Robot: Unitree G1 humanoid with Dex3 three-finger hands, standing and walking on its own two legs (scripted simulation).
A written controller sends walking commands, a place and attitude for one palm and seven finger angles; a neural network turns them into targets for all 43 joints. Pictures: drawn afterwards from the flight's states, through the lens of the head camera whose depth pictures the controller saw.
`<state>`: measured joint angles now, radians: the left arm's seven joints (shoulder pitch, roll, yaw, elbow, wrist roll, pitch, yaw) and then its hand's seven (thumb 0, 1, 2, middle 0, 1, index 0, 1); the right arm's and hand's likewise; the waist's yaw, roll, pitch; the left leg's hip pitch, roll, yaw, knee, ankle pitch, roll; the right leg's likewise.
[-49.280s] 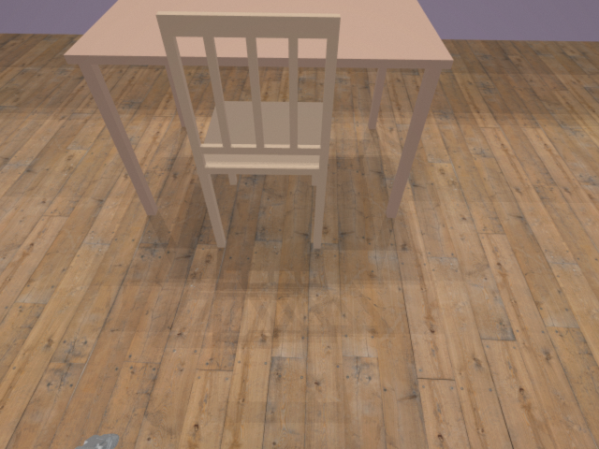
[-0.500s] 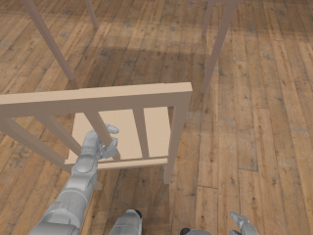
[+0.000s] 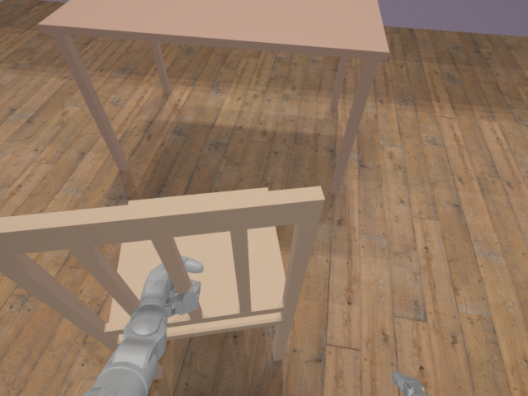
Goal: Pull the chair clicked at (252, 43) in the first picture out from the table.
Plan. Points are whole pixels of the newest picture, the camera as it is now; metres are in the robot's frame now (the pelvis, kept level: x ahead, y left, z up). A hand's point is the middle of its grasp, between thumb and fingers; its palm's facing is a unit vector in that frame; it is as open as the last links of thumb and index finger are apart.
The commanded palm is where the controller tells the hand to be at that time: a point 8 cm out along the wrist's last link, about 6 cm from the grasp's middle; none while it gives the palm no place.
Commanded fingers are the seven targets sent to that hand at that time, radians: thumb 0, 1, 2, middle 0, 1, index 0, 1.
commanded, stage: stop walking, hand still on the chair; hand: left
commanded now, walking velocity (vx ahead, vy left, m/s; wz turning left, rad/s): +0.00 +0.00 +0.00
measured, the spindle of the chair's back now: (182, 283) +0.31 +0.16 -0.07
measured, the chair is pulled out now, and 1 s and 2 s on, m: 0.68 0.68 0.68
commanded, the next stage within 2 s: open the thumb and straighten the fingers in 0.40 s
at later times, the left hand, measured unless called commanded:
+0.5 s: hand (192, 296) +0.29 +0.14 -0.07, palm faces +0.06 -0.98 -0.17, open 5.6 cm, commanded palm +0.26 +0.19 -0.05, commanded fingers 0.00 0.78 0.84 -0.50 -1.45 -0.50 -1.45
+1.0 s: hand (188, 293) +0.29 +0.15 -0.07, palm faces +0.05 -0.99 -0.16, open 14.3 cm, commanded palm +0.27 +0.20 -0.05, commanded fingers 0.00 -0.55 0.20 -0.10 -0.29 -0.10 -0.29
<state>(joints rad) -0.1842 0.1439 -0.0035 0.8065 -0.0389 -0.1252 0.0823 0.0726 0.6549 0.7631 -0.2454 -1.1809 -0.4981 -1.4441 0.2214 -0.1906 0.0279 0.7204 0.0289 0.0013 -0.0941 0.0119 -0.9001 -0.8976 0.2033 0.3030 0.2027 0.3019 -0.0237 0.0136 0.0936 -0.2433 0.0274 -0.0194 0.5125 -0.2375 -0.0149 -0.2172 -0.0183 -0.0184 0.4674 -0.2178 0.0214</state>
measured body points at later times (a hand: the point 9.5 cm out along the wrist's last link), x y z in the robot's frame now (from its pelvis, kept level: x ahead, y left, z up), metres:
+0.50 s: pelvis +0.02 -0.01 +0.00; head +0.04 -0.01 +0.45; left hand +0.28 +0.19 -0.05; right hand +0.15 -0.26 -0.11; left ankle +0.03 +0.13 -0.74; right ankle +0.02 -0.13 -0.74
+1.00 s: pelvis +0.04 -0.01 -0.03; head +0.08 -0.02 +0.42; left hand +0.29 +0.20 -0.06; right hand +0.18 -0.26 -0.14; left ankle +0.03 +0.13 -0.74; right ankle +0.02 -0.13 -0.74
